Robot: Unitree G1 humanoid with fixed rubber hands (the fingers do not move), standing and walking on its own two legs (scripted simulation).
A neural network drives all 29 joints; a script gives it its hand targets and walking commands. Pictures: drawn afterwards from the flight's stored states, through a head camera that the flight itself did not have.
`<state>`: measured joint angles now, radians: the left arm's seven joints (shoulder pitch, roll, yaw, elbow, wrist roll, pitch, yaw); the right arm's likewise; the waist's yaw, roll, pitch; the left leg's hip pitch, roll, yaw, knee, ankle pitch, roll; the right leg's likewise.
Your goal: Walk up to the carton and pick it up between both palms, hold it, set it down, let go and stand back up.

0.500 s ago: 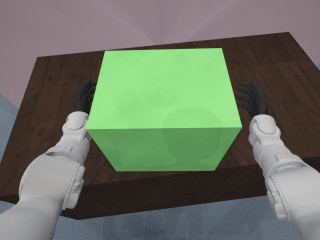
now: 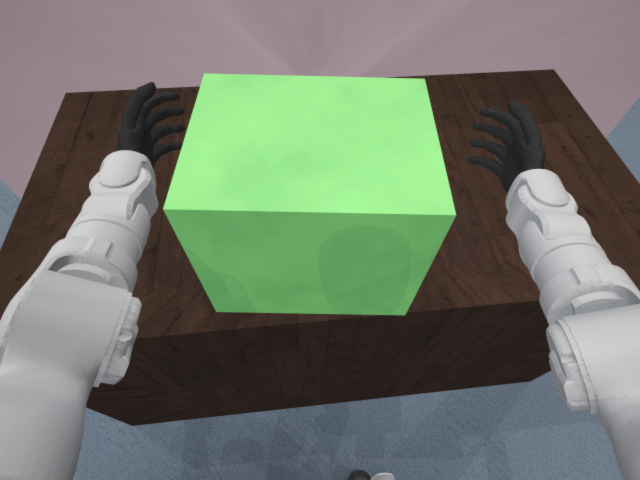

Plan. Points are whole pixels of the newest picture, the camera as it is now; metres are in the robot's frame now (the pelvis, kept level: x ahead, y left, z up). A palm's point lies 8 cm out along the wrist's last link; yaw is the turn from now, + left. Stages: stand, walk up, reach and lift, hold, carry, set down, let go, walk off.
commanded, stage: set down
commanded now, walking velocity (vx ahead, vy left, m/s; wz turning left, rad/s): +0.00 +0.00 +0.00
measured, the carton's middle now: (312, 204) +0.49 +0.02 +0.03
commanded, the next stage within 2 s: none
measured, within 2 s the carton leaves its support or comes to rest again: neither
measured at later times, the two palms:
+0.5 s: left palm (89, 84) +0.49 +0.24 +0.22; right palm (564, 113) +0.47 -0.24 +0.20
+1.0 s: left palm (112, 133) +0.47 +0.23 +0.17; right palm (572, 171) +0.43 -0.25 +0.16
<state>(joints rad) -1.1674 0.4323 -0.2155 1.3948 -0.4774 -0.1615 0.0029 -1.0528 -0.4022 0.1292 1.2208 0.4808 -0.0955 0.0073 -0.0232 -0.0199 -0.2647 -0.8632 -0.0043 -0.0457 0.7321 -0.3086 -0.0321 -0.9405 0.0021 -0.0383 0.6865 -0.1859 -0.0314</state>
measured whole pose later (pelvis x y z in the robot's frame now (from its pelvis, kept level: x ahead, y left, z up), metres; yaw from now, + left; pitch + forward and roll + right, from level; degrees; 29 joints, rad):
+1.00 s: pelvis +0.04 +0.01 +0.04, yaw -1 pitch +8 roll -1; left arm -0.76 0.43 0.03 0.72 -0.32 0.28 -0.01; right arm -0.66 -0.46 0.01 0.67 0.44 0.19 -0.04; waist -0.02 0.01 -0.06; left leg -0.31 0.01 -0.03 0.41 -0.25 -0.01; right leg -0.38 0.02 -0.03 0.35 -0.12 -0.02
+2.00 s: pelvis +0.03 +0.02 +0.04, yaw -3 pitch +2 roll +0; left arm -0.14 0.27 0.01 0.58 -0.24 -0.13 0.04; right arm -0.07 -0.34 -0.02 0.53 0.33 -0.14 0.04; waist 0.00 0.02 0.01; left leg -0.17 0.01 0.00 0.41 -0.27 0.00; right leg -0.27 0.02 0.01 0.38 -0.14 -0.01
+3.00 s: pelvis +0.03 +0.01 +0.04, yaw -3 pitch -5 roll +0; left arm 0.03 0.24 -0.03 0.69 -0.15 -0.11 0.03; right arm 0.07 -0.21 -0.01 0.77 0.10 -0.26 0.01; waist 0.01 0.01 0.07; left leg -0.08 0.01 -0.01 0.48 -0.31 -0.02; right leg -0.20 0.02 0.00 0.48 -0.20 -0.02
